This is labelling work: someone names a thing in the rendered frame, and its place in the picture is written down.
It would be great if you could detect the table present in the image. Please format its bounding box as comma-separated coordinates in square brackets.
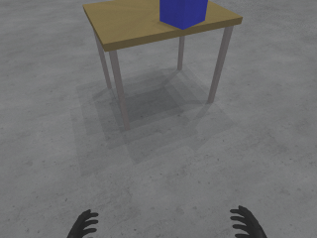
[82, 0, 243, 132]

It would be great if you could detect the robot left hand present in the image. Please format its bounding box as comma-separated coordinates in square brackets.
[66, 209, 99, 238]

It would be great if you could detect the robot right hand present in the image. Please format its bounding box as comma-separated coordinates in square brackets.
[230, 205, 267, 238]

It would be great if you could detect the carton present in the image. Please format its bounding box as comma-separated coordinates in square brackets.
[159, 0, 208, 30]

